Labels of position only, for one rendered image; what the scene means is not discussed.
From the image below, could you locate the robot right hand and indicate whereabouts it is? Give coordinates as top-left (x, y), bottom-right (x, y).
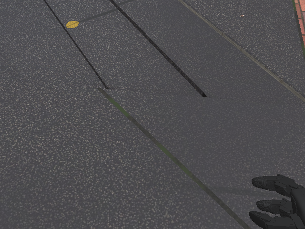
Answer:
top-left (249, 174), bottom-right (305, 229)

